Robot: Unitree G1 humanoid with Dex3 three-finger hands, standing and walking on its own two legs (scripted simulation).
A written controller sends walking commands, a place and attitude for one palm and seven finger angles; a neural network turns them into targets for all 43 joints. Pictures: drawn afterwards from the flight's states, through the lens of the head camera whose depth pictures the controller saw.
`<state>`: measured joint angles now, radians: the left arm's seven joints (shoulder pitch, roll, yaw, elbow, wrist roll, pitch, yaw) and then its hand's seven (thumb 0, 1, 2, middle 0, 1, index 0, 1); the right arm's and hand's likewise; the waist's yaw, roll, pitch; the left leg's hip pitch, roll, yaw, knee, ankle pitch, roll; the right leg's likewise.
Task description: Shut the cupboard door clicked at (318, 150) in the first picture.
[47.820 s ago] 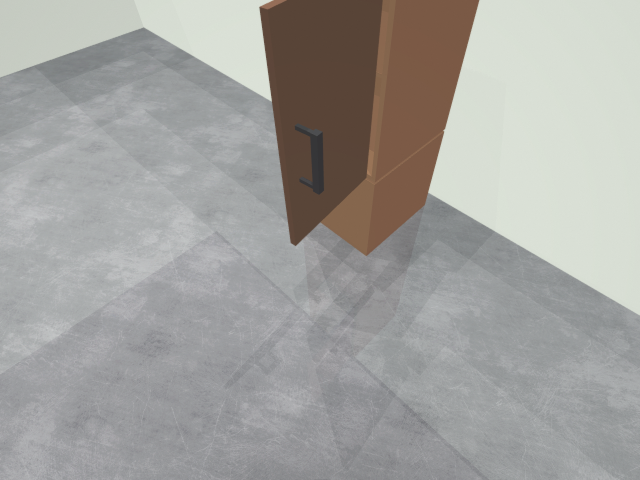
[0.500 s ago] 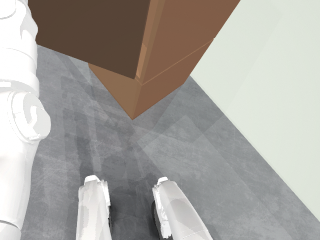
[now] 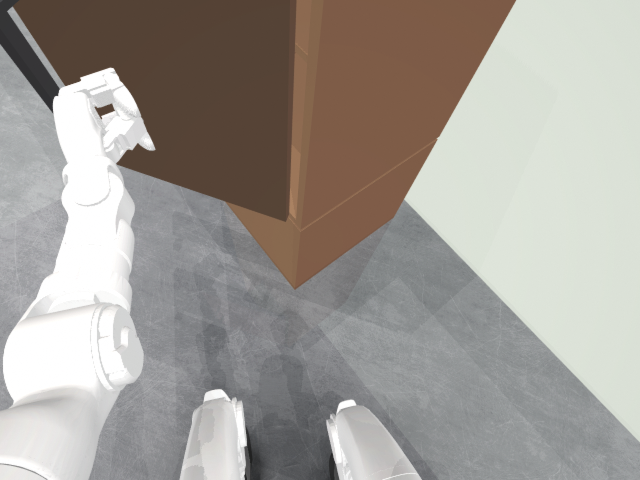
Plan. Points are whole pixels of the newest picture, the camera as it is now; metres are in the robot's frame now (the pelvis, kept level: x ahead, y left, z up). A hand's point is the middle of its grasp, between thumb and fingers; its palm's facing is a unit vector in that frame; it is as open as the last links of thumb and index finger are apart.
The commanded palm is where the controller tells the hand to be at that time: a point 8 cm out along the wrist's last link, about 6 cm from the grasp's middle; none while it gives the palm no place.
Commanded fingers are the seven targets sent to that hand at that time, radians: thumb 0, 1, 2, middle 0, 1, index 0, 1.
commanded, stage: pull the fist back off the door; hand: left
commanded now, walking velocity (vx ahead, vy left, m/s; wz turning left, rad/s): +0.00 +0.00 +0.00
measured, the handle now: (44, 58) +0.64 +0.28 +0.07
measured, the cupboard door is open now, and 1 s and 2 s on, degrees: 33 33 33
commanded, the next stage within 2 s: draw the hand back to the body in 0.20 s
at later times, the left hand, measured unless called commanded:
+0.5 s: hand (124, 154) +0.47 +0.16 +0.10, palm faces +0.21 -0.98 -0.03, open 3.1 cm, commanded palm +0.41 +0.20 +0.11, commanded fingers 0.00 0.90 0.90 -1.30 -1.50 -1.30 -1.50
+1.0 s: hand out of the picture +0.31 +0.21 +0.19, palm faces +0.19 -0.95 -0.23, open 3.1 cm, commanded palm +0.27 +0.26 +0.21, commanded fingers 0.00 0.90 0.90 -0.89 -1.05 -0.89 -1.05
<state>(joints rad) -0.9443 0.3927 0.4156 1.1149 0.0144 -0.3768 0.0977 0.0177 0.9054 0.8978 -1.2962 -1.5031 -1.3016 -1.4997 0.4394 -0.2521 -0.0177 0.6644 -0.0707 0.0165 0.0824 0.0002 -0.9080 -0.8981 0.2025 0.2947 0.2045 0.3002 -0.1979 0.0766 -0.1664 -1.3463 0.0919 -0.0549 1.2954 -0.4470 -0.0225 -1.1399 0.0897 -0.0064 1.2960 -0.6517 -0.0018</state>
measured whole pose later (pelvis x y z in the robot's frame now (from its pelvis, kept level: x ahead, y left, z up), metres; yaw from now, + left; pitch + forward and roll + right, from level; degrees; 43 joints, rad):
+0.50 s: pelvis +0.00 +0.00 +0.03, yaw +1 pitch +22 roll -2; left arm -0.64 0.22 0.29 0.83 -0.06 -0.41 0.09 0.02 0.90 0.90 -1.30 -1.50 -1.30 -1.50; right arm 0.31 -0.22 -0.03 0.61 -0.03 0.08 0.05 0.00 -0.91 -0.90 0.20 0.29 0.20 0.30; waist -0.11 0.07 -0.16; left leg -1.14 0.07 -0.02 1.18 -0.42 -0.02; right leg -0.95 0.06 0.02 1.20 -0.63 0.00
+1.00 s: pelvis +0.01 +0.01 +0.10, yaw +3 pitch +5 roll -1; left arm 0.01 0.28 0.09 0.18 -0.09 -0.14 0.06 0.02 0.90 0.89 -1.13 -1.32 -1.14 -1.31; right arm 0.23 -0.25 0.00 0.54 0.06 0.05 -0.09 0.01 -0.91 -0.90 0.20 0.29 0.20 0.30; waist -0.03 0.06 -0.10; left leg -0.55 0.03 0.01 0.74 -0.27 0.00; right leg -0.37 0.02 0.04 0.74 -0.45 0.01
